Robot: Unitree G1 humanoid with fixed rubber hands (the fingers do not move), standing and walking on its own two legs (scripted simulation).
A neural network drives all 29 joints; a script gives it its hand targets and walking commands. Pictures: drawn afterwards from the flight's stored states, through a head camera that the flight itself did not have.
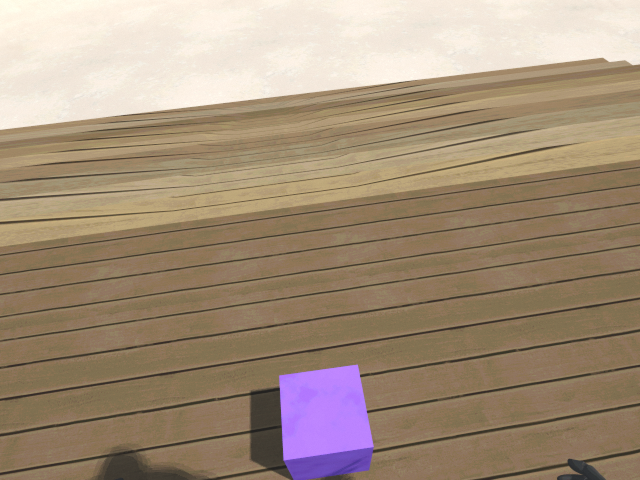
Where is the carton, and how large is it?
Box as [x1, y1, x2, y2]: [279, 365, 373, 479]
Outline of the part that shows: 357,365 279,376 283,458 293,479 307,479 368,469 373,446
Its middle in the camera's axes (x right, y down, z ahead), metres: +0.01 +0.51 +1.06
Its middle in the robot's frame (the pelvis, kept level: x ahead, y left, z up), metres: +0.38 +0.04 -0.66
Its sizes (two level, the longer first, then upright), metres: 0.210 0.200 0.250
